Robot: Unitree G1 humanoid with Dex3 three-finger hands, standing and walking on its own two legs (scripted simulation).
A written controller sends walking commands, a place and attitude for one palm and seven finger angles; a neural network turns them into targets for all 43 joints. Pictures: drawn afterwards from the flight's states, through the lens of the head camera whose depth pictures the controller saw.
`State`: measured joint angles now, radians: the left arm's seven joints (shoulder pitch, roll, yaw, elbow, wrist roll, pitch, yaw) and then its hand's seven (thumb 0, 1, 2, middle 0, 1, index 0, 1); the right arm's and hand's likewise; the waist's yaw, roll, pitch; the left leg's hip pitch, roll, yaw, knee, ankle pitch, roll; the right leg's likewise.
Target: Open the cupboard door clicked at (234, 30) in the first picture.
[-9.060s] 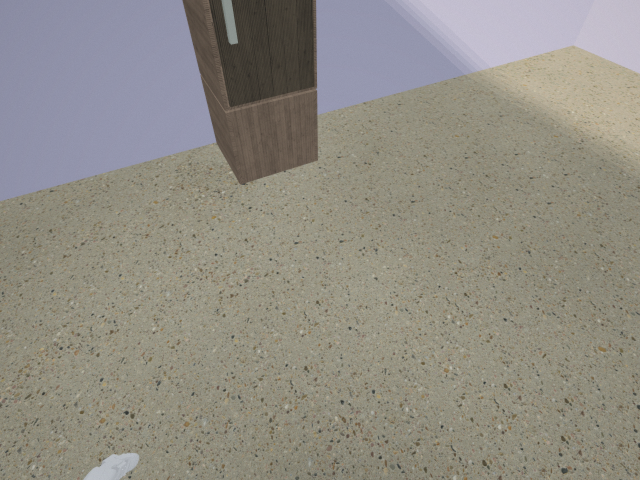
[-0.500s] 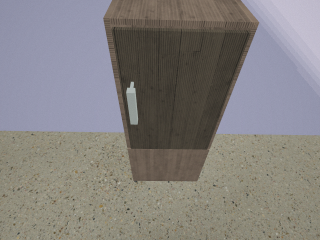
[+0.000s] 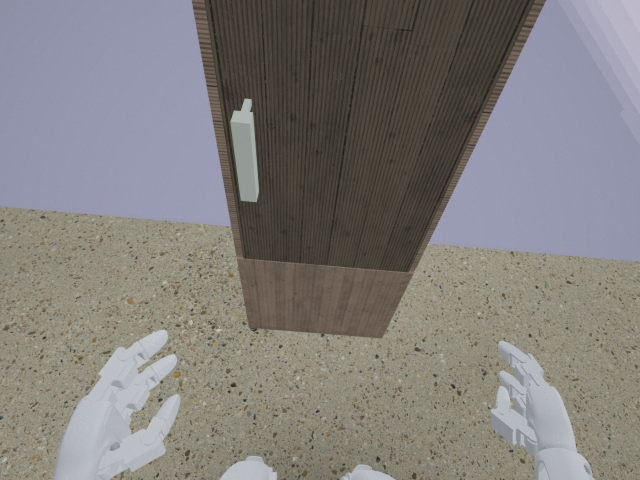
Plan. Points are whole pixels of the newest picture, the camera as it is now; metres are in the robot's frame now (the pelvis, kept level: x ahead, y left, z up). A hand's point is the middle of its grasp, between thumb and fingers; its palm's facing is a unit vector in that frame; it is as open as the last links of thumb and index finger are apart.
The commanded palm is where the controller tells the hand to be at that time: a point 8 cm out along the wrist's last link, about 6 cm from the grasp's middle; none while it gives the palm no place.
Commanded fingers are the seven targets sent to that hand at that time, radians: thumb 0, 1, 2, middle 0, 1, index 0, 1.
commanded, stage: raise the hand with hooked fingers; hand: left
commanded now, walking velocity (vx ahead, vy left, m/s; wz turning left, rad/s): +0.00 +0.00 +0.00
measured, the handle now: (248, 151) +0.57 +0.16 +0.06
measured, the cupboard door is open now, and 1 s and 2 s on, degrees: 0 0 0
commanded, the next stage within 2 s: move the hooked fingers beside the handle in 1.68 s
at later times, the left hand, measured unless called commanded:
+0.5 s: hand (98, 371) +0.22 +0.25 +0.05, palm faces +0.08 -0.99 -0.06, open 11.6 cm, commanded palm +0.19 +0.30 +0.05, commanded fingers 0.00 -0.20 0.43 -0.28 -1.00 -0.28 -1.00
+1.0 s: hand (51, 335) +0.25 +0.31 +0.06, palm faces +0.01 -1.00 -0.05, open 13.9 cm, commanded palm +0.23 +0.37 +0.07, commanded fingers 0.00 -0.50 0.30 -0.30 -1.20 -0.30 -1.20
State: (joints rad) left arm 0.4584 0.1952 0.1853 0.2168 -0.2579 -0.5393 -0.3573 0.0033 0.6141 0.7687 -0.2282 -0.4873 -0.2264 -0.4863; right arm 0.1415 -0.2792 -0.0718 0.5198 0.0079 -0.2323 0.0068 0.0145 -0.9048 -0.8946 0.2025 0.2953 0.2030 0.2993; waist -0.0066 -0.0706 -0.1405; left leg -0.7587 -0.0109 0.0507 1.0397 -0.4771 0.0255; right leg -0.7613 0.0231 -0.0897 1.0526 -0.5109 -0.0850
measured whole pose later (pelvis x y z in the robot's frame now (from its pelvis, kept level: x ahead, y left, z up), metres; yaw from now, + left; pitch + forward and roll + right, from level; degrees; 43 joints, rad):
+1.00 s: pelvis -0.01 +0.06 +0.01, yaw +1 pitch +12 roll -4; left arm 0.08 0.38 0.33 0.31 -0.33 -0.29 -0.43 -0.01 -0.47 0.31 -0.30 -1.18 -0.30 -1.18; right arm 0.24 -0.26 0.06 0.52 0.04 -0.20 -0.06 0.01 -0.90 -0.89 0.21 0.30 0.21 0.30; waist 0.00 0.03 -0.11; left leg -0.76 -0.04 0.03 1.00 -0.45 0.09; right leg -0.71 0.00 -0.10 0.93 -0.42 -0.01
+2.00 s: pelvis -0.01 +0.02 +0.01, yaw +1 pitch +12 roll -2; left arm -0.15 0.40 0.37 0.51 -0.34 -0.34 -0.48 -0.02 -0.50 0.30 -0.31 -1.20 -0.30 -1.20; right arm 0.25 -0.28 0.05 0.57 0.05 -0.17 -0.07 0.01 -0.90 -0.89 0.21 0.30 0.21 0.30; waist -0.02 0.02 -0.09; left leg -0.76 -0.01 0.01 0.99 -0.45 0.05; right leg -0.72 0.03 -0.12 0.92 -0.43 -0.06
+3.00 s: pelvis -0.01 +0.04 +0.00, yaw -2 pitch +19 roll -3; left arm -0.72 0.44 0.36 1.04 -0.15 -0.44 -0.26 -0.02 -0.50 0.30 -0.30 -1.20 -0.30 -1.20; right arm 0.34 -0.27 0.04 0.63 0.01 0.02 -0.02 0.01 -0.90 -0.89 0.21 0.30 0.21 0.30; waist -0.13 0.02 -0.11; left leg -0.91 0.00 0.05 1.04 -0.47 0.08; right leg -0.88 0.03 -0.08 0.98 -0.44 -0.03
